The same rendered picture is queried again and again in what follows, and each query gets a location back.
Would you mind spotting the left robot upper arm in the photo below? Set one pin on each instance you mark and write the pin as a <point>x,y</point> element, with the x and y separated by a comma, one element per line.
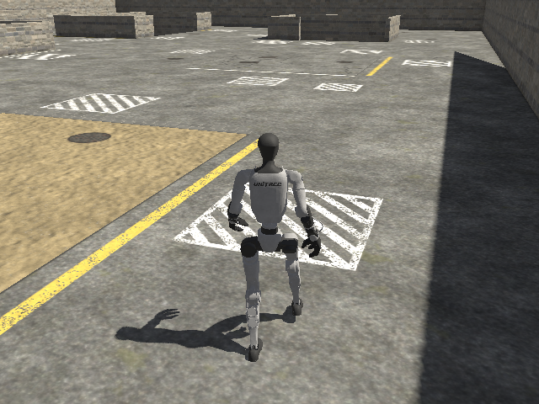
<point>238,191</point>

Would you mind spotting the right robot hand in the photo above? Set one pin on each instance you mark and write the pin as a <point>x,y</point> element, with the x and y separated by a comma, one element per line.
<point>316,245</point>

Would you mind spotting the right robot foot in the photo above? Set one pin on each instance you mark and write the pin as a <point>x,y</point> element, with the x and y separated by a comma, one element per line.
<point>297,309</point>

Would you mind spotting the robot left forearm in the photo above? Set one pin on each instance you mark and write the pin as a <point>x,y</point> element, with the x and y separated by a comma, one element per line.
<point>232,218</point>

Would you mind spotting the robot right shin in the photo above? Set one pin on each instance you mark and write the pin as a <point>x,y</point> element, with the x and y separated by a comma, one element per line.
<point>295,283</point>

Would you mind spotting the right robot upper arm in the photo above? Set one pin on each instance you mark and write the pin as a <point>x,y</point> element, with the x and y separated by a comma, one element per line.
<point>296,179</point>

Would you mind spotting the robot right forearm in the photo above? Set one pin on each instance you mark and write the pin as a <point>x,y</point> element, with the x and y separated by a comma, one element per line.
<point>309,226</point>

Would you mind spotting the left robot hand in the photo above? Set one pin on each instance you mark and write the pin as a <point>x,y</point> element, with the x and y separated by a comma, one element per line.
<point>240,222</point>

